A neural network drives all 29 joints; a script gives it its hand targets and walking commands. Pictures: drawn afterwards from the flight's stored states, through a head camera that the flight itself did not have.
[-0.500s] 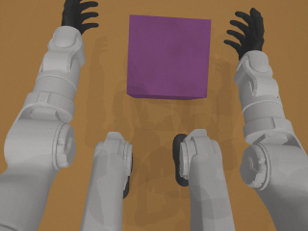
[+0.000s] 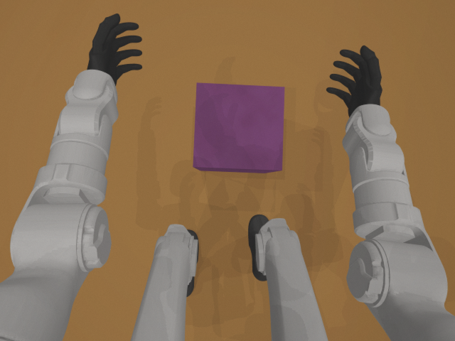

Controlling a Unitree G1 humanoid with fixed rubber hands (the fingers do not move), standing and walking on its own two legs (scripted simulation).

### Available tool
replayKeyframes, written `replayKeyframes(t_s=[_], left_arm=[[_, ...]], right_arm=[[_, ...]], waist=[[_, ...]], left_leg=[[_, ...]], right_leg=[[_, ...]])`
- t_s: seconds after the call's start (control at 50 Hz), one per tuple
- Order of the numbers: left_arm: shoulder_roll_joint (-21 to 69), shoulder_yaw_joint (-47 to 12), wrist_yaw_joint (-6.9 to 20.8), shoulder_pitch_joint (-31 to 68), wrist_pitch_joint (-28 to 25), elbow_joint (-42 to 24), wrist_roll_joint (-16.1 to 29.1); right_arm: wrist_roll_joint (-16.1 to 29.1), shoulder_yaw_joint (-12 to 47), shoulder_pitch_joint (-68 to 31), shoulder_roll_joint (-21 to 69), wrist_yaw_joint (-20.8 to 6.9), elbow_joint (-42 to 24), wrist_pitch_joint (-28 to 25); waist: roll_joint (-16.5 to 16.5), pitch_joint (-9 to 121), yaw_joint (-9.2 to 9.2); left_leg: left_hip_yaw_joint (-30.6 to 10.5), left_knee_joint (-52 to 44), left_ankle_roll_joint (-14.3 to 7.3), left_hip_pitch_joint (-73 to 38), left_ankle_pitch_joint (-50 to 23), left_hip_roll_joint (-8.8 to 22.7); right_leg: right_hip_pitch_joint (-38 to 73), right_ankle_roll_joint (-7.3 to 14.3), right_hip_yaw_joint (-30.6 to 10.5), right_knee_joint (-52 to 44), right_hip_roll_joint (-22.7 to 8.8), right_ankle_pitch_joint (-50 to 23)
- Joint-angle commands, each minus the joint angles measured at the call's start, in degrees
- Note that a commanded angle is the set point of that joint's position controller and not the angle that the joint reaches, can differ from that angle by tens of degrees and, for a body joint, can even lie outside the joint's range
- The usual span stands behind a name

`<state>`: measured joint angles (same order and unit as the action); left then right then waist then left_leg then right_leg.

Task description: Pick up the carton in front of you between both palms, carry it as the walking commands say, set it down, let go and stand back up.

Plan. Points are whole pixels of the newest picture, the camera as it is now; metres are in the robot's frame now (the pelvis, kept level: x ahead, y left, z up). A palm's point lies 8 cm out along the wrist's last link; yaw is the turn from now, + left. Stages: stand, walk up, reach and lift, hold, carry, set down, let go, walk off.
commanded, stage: set down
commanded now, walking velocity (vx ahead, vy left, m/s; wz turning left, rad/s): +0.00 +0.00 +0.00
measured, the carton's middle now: (235, 135) +0.48 -0.04 -0.45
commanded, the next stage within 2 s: let go in 0.12 s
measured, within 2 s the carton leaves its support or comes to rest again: neither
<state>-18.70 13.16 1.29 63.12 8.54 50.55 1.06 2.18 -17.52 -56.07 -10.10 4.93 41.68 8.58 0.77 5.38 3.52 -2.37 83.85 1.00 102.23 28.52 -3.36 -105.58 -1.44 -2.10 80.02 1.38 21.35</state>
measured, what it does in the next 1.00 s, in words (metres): rises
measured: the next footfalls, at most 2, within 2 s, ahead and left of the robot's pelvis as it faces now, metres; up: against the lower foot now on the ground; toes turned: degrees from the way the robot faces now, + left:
none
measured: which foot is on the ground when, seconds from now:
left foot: down 0.00-1.00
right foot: down 0.00-1.00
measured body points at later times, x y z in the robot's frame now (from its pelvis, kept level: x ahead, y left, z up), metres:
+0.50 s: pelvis +0.05 -0.01 +0.13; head +0.29 -0.01 +0.51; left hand +0.44 +0.20 +0.01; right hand +0.41 -0.24 +0.01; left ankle +0.06 +0.12 -0.54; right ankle +0.10 -0.12 -0.54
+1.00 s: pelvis +0.10 +0.00 +0.20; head +0.16 +0.00 +0.64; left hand +0.29 +0.23 +0.12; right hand +0.27 -0.24 +0.12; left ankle +0.06 +0.12 -0.54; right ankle +0.10 -0.12 -0.54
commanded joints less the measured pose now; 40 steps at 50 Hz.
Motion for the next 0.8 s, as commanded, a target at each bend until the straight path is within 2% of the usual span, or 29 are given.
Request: replayKeyframes(t_s=[0.0,0.12,0.18,0.26,0.32,0.42,0.52,0.64,0.78], left_arm=[[-6.4,1.4,0.6,12.5,-1.5,-5.9,-0.8],[-5.2,2.3,1.2,10.1,-2.1,-4.0,-2.3],[-3.9,3.0,0.7,5.6,-2.3,-4.6,-4.2],[-0.8,3.1,-0.9,-4.3,-2.1,-8.9,-6.8],[1.3,2.1,-2.1,-12.9,-2.4,-14.3,-6.9],[1.8,0.1,-2.0,-22.6,-4.3,-21.3,-5.4],[2.5,-1.6,-0.7,-34.7,-6.5,-21.2,-4.3],[2.7,-3.4,0.0,-49.7,-9.2,-20.9,-3.2],[2.4,-5.4,0.5,-62.7,-11.1,-24.7,-2.3]], right_arm=[[-1.0,-1.0,-9.8,-5.3,-0.3,-6.3,-1.4],[-2.6,-1.6,-7.6,-4.3,-1.2,-4.8,-2.1],[-4.1,-1.3,-3.6,-4.2,-2.2,-5.0,-2.4],[-6.9,-0.2,5.2,-5.0,-4.2,-7.5,-2.6],[-7.9,1.4,13.0,-5.6,-5.8,-10.7,-2.8],[-6.3,4.6,23.1,-5.9,-7.5,-14.8,-4.2],[-3.8,7.5,34.5,-4.7,-8.1,-14.5,-6.3],[-2.4,10.1,48.5,-4.6,-7.9,-15.5,-9.0],[-1.6,12.4,61.4,-5.7,-7.8,-20.4,-10.6]], waist=[[2.5,55.7,0.54],[2.6,52.1,0.21],[2.6,53.8,-0.23],[2.3,55.6,-0.48],[0.9,53.9,-0.20],[-0.4,44.7,-0.30],[-0.1,37.0,-1.20],[-1.2,29.8,-1.43],[-1.2,18.3,-1.74]], left_leg=[[4.7,-13.2,1.1,-26.9,-17.8,-1.9],[3.7,-19.8,1.1,-31.9,-19.3,-1.5],[3.4,-23.0,1.2,-36.6,-21.6,-1.5],[3.0,-27.4,1.6,-44.4,-25.7,-1.5],[2.7,-30.9,1.7,-48.1,-27.4,-1.6],[2.5,-36.4,1.2,-50.5,-26.0,-1.1],[2.3,-40.7,0.9,-54.1,-25.7,-0.5],[1.7,-46.3,0.6,-60.5,-27.8,-0.1],[1.3,-54.3,0.2,-74.7,-29.1,0.4]], right_leg=[[42.7,-1.5,5.4,-8.2,2.3,-19.3],[45.9,-1.4,5.0,-14.8,1.9,-19.6],[49.9,-1.2,5.0,-17.6,1.9,-21.1],[56.8,-0.5,4.9,-21.3,2.0,-24.0],[63.3,0.1,4.3,-24.2,1.9,-26.4],[71.7,0.6,2.4,-29.6,0.9,-28.2],[78.8,0.8,0.6,-33.8,0.1,-31.3],[88.3,0.4,-0.6,-38.9,-0.5,-36.4],[95.5,-0.2,0.0,-47.4,-0.1,-34.3]])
